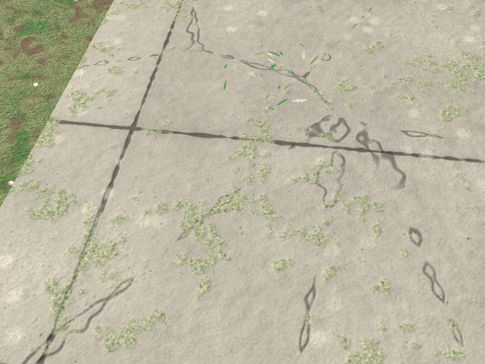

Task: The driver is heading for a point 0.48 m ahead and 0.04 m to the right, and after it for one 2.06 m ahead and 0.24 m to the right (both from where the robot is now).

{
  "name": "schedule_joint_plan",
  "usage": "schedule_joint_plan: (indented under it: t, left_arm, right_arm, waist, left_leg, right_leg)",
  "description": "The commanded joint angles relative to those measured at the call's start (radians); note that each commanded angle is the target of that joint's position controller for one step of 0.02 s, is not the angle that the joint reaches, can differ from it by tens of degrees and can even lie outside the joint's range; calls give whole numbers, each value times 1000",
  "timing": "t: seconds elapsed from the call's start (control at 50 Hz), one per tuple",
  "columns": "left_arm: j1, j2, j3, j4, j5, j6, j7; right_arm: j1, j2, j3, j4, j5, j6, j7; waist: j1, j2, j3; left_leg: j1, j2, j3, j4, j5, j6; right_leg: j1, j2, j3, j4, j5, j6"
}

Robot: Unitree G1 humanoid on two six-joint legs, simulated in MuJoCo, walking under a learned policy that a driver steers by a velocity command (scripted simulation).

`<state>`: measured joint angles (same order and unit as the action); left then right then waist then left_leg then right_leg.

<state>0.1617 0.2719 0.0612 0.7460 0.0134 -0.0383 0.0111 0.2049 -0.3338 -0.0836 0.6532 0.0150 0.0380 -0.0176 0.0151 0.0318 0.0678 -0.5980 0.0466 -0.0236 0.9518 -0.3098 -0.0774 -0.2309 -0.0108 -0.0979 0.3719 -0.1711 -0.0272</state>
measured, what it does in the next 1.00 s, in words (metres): walks ahead, turning right: left foot, then right foot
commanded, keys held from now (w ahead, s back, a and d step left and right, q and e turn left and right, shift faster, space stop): q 0.06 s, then no key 0.06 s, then e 0.56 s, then w+e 0.20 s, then w+q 0.12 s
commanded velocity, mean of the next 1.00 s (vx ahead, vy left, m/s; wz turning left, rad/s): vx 0.10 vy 0.00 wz -0.19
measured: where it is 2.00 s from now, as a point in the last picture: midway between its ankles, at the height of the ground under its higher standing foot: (262, 275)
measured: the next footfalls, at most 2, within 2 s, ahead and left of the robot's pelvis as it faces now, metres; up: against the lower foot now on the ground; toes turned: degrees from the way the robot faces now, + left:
left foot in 0.18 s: +0.13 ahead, +0.15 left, +0.00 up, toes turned +6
right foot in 0.60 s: +0.07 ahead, -0.09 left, +0.00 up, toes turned -8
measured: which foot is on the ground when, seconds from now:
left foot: up 0.00-0.16, down 0.18-0.60, up 0.62-1.00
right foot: down 0.00-0.18, up 0.20-0.58, down 0.60-1.00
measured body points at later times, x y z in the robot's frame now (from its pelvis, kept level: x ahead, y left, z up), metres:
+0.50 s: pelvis +0.06 +0.03 -0.01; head +0.09 +0.03 +0.44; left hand +0.15 +0.32 -0.13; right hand +0.26 -0.22 -0.10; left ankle +0.09 +0.14 -0.74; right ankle +0.04 -0.10 -0.71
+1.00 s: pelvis +0.10 -0.01 +0.01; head +0.11 -0.04 +0.46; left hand +0.25 +0.25 -0.09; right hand +0.20 -0.32 -0.10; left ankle +0.23 +0.13 -0.71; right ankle +0.03 -0.09 -0.74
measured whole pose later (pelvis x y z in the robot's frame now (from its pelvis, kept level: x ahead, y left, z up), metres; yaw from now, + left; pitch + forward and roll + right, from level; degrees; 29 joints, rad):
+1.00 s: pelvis +0.10 -0.01 +0.01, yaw -16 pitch +2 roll +2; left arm 0.29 0.29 0.06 0.79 -0.01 -0.03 0.02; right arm 0.10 -0.31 -0.09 0.82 0.02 -0.06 0.01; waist 0.04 0.02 0.00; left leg -0.45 0.03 -0.04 0.59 -0.14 -0.06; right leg -0.10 0.05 0.13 0.31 -0.23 -0.07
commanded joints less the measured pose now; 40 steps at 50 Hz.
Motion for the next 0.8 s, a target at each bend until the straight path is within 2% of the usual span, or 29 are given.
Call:
schedule_joint_plan:
  t: [0.02,0.08,0.12,0.14,0.16,0.18,0.2,0.22,0.24,0.26,0.3,0.32,0.36,0.42,0.5,0.54,0.56,0.58,0.6,0.62,0.64,0.66,0.68,0.7,0.72,0.74,0.76,0.8]
  left_arm:
    - [-85,170,43,-65,-12,-5,9]
    - [-53,199,52,-40,-28,4,1]
    - [-42,215,54,-22,-43,8,-4]
    - [-43,210,50,-13,-52,10,-6]
    - [-7,178,38,9,-51,9,-10]
    - [35,116,11,15,-15,1,-18]
    - [91,38,-27,1,23,-3,-32]
    - [38,99,-10,17,0,9,-31]
    - [11,138,2,13,-27,21,-30]
    - [14,135,5,28,-32,31,-22]
    - [50,153,14,58,-24,55,-5]
    - [70,156,18,63,-28,62,0]
    - [76,151,21,62,-33,72,8]
    - [43,123,20,38,-34,86,14]
    - [35,113,22,12,-30,91,3]
    - [71,111,26,14,-29,91,-9]
    - [108,109,29,25,-27,90,-15]
    - [135,122,35,33,-18,88,-18]
    - [141,206,57,21,-13,83,-8]
    - [132,313,76,-8,-4,74,1]
    - [153,296,69,-16,34,50,-6]
    - [104,268,62,-22,29,29,-7]
    - [44,244,60,-32,2,22,-1]
    - [37,204,50,-31,-28,21,6]
    - [55,178,41,-27,-41,22,13]
    - [82,164,35,-24,-40,22,18]
    - [101,163,34,-22,-35,19,22]
    - [128,178,38,-19,-26,10,28]
  right_arm:
    - [34,-30,-3,-71,-2,-4,19]
    - [-31,-48,-8,-109,-3,3,36]
    - [-41,-53,-12,-124,-6,6,40]
    - [-24,-48,-12,-119,-8,2,40]
    - [4,-69,-19,-107,-13,-3,32]
    - [45,-137,-32,-109,-22,-6,15]
    - [4,-147,-11,-137,-51,-8,2]
    - [24,-32,18,-109,-56,-19,7]
    - [-3,-28,24,-87,-54,-31,15]
    - [-40,-44,18,-72,-50,-38,18]
    - [-111,-64,13,-59,-45,-45,14]
    - [-134,-81,6,-55,-45,-43,9]
    - [-147,-91,-3,-44,-39,-36,-3]
    - [-146,-76,-7,-18,-36,-25,-17]
    - [-163,-80,-16,9,-30,-15,-24]
    - [-186,-90,-22,20,-15,-11,-26]
    - [-202,-90,-23,26,-4,-7,-28]
    - [-183,-75,-23,44,9,-4,-29]
    - [-129,-38,-19,57,-7,-1,-25]
    - [-210,-9,-7,0,-35,-6,-29]
    - [-281,-30,-14,-14,-29,-11,-35]
    - [-258,-52,-24,0,-11,-12,-34]
    - [-223,-64,-33,27,-11,-11,-37]
    - [-199,-82,-41,44,-20,-13,-38]
    - [-190,-81,-44,52,-21,-20,-31]
    - [-195,-72,-43,52,-15,-30,-23]
    - [-206,-68,-43,51,-7,-41,-16]
    - [-236,-66,-42,50,-5,-66,-8]
  waist:
    - [-22,-143,-154]
    - [0,-141,-135]
    - [-9,-137,-131]
    - [-26,-128,-135]
    - [-35,-87,-151]
    - [-32,53,-227]
    - [7,245,-296]
    - [-53,147,-337]
    - [-42,120,-269]
    - [-29,104,-239]
    - [-1,105,-188]
    - [12,108,-173]
    - [4,109,-161]
    - [-18,102,-139]
    - [-18,107,-138]
    - [8,108,-146]
    - [33,103,-147]
    - [42,64,-132]
    - [11,-145,-108]
    - [20,-364,-59]
    - [72,-262,-114]
    - [37,-198,-103]
    - [5,-147,-88]
    - [0,-129,-104]
    - [1,-136,-111]
    - [9,-145,-105]
    - [17,-153,-90]
    - [31,-150,-70]
  left_leg:
    - [125,24,7,-120,116,18]
    - [160,12,26,-226,91,48]
    - [200,-9,37,-330,70,77]
    - [276,-30,47,-437,133,99]
    - [402,-42,31,-545,266,127]
    - [601,102,-127,-563,642,170]
    - [734,346,-368,-521,902,350]
    - [648,347,-346,-544,813,416]
    - [607,287,-268,-551,749,379]
    - [584,248,-215,-559,680,334]
    - [463,225,-138,-584,657,303]
    - [427,213,-103,-589,646,302]
    - [418,218,-74,-600,572,313]
    - [424,249,-71,-619,446,327]
    - [442,277,-57,-612,404,321]
    - [438,276,-30,-573,406,290]
    - [419,261,-1,-532,378,257]
    - [381,219,44,-457,274,196]
    - [240,119,152,-240,75,92]
    - [-30,-58,152,-23,-329,3]
    - [-45,-69,-4,164,-395,13]
    - [-61,-43,-45,216,-307,31]
    - [-74,-26,-52,207,-211,36]
    - [-91,-11,-55,173,-137,36]
    - [-87,-9,-52,158,-65,34]
    - [-97,-13,-49,129,-6,33]
    - [-118,-16,-49,78,35,33]
    - [-128,-21,-56,-46,89,26]
  right_leg:
    - [67,-267,89,-101,468,-194]
    - [96,-285,78,-66,404,-176]
    - [126,-295,89,-7,390,-158]
    - [110,-275,83,45,363,-135]
    - [62,-230,58,120,306,-90]
    - [-49,-156,-8,268,109,-11]
    - [-236,-64,-1,448,-437,78]
    - [-220,-82,109,528,-521,106]
    - [-233,-87,129,557,-506,109]
    - [-247,-92,139,544,-474,109]
    - [-169,-79,145,543,-368,127]
    - [-145,-62,124,550,-337,132]
    - [-151,-50,98,562,-308,132]
    - [-174,-60,89,545,-299,115]
    - [-143,-61,60,458,-276,85]
    - [-83,-48,34,351,-216,56]
    - [-26,-30,11,248,-136,33]
    - [26,-14,31,125,-33,-4]
    - [105,-142,258,-9,198,-73]
    - [146,-364,602,-61,451,-258]
    - [114,-389,645,-88,394,-342]
    - [118,-337,550,-82,318,-298]
    - [124,-278,476,-66,253,-235]
    - [152,-247,459,-82,97,-198]
    - [163,-221,460,-113,-70,-186]
    - [177,-208,478,-150,-224,-184]
    - [202,-207,496,-180,-296,-185]
    - [241,-204,502,-204,-281,-184]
